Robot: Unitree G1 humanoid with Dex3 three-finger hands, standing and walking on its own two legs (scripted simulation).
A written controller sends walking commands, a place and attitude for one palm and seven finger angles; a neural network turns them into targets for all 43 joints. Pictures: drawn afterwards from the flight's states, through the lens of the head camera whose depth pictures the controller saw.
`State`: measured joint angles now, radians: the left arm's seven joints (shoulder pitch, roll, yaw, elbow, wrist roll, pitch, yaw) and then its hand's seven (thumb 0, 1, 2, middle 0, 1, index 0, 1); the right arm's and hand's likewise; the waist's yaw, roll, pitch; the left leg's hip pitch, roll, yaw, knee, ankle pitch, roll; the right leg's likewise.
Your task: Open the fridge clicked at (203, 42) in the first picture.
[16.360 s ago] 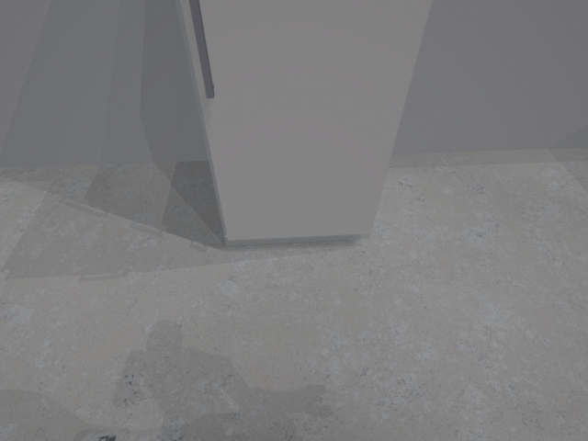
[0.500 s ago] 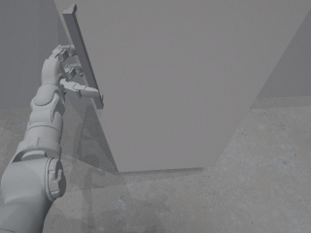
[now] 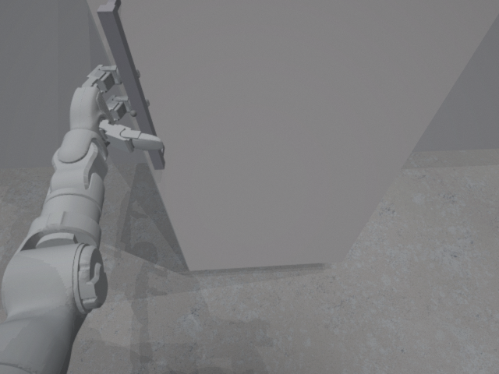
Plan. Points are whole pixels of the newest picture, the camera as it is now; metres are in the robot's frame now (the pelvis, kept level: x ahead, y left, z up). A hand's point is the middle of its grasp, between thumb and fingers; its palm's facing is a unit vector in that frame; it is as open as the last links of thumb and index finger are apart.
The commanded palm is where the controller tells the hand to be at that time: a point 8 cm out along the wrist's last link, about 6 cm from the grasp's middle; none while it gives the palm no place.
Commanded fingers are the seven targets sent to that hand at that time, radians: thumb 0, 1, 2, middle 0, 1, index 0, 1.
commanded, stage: slide the fingers in behind the handle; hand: left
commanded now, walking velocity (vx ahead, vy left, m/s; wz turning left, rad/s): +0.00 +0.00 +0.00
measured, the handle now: (141, 98) +0.53 +0.17 +0.16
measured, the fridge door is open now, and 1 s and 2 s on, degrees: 0 0 0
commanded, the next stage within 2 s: grip the handle and tug to test in 1.56 s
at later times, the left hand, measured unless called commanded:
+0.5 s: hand (143, 117) +0.47 +0.15 +0.16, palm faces +0.02 -1.00 +0.01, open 14.0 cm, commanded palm +0.44 +0.21 +0.16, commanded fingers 0.00 -0.50 0.30 -0.30 -1.20 -0.30 -1.20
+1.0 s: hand (151, 117) +0.47 +0.14 +0.17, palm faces +0.04 -1.00 +0.01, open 14.1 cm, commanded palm +0.44 +0.19 +0.16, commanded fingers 0.00 -0.50 0.30 -0.30 -1.20 -0.30 -1.20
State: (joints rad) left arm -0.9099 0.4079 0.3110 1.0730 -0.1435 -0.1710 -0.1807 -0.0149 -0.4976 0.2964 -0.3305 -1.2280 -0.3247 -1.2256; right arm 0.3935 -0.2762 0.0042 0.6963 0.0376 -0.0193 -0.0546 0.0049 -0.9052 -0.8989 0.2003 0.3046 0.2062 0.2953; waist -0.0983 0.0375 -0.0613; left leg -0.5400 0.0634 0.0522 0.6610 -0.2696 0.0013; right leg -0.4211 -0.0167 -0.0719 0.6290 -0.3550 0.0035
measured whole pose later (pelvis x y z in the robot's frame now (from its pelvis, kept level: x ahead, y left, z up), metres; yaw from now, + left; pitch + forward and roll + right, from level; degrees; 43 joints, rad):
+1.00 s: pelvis +0.01 -0.01 +0.00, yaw +0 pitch +6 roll -1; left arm -0.79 0.29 0.25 0.89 -0.15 -0.10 -0.08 -0.01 -0.50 0.30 -0.26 -1.20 -0.27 -1.20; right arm 0.35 -0.26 0.00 0.68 0.05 -0.01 -0.04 0.01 -0.91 -0.90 0.20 0.30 0.21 0.30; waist -0.07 0.04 -0.07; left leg -0.46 0.06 0.06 0.62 -0.27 -0.01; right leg -0.35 -0.02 -0.07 0.60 -0.36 0.00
